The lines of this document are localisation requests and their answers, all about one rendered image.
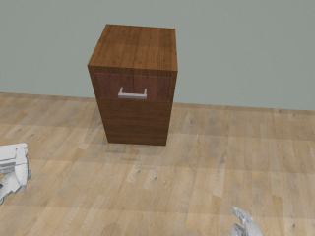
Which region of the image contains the left robot hand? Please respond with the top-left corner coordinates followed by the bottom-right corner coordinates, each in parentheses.
top-left (0, 143), bottom-right (32, 206)

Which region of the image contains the drawer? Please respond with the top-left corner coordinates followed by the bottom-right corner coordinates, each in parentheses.
top-left (94, 73), bottom-right (172, 102)

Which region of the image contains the cabinet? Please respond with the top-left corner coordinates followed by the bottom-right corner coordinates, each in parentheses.
top-left (87, 24), bottom-right (178, 147)

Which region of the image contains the right robot hand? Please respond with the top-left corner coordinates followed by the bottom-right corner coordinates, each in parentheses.
top-left (228, 206), bottom-right (263, 236)

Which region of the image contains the handle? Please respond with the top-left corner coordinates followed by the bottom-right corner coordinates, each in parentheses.
top-left (118, 87), bottom-right (147, 99)

